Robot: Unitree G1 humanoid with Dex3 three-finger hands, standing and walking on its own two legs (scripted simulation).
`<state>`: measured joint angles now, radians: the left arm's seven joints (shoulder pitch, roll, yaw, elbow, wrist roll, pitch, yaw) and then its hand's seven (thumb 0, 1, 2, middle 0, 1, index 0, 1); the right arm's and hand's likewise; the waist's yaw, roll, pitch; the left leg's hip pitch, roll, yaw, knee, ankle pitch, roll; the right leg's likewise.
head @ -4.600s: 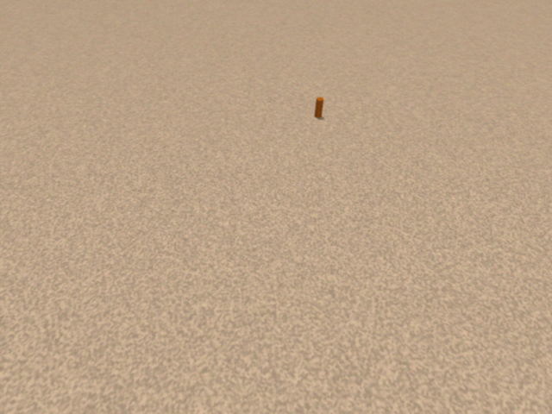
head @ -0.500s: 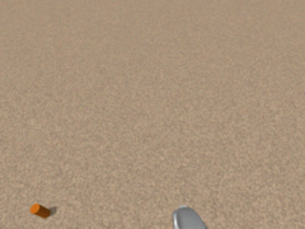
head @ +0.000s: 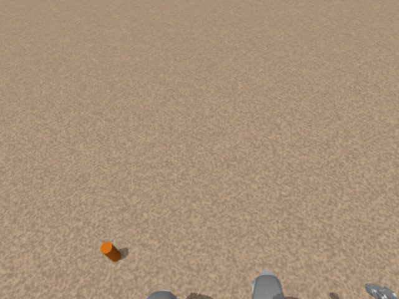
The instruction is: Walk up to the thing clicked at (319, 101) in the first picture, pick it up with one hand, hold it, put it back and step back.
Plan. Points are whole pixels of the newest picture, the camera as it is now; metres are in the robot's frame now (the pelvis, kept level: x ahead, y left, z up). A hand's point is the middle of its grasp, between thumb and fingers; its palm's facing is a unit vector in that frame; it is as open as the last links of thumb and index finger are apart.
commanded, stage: walk up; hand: left
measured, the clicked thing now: (111, 252) +0.40 +0.44 -0.64
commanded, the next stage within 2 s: none
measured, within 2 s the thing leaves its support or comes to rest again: neither
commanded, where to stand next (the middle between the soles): -0.02 +0.29 m, yaw -11 degrees
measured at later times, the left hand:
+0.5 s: hand out of the picture -0.03 +0.51 -0.08, palm faces -0.06 -0.79 -0.61, open 7.4 cm
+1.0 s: hand out of the picture -0.03 +0.62 -0.10, palm faces -0.24 -0.89 -0.39, open 7.4 cm
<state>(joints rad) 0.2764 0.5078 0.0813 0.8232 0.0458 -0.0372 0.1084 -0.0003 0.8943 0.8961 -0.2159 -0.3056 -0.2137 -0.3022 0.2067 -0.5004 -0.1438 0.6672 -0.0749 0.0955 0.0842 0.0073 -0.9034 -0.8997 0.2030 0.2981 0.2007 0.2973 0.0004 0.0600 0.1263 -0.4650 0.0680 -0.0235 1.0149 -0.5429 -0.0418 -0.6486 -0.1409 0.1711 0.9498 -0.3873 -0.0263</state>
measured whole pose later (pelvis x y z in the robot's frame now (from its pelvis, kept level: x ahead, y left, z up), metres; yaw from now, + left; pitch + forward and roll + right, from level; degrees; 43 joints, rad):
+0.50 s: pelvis -0.10 +0.20 +0.02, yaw -3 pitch -2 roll +0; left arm 0.32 0.42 0.06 0.81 0.04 -0.05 0.10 0.00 0.89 0.90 -0.22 -0.31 -0.21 -0.30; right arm 0.24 -0.48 -0.13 0.69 -0.07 0.14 0.08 0.01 -0.90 -0.90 0.21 0.30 0.20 0.30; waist 0.01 0.12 0.14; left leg -0.56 0.06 -0.12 1.27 -0.45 -0.01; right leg -0.55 -0.12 0.02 0.82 -0.26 0.00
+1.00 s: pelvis -0.14 +0.36 +0.05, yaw -11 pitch -1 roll -2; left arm 0.26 0.40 0.06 0.95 0.03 -0.02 0.00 0.00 0.90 0.90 -0.21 -0.30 -0.21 -0.30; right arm 0.31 -0.39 -0.05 0.87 -0.03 -0.03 0.01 0.01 -0.90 -0.90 0.21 0.30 0.21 0.30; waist -0.03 0.02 0.10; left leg -0.32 0.04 0.15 0.71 -0.39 0.07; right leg -0.37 0.04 0.07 0.92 -0.51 -0.03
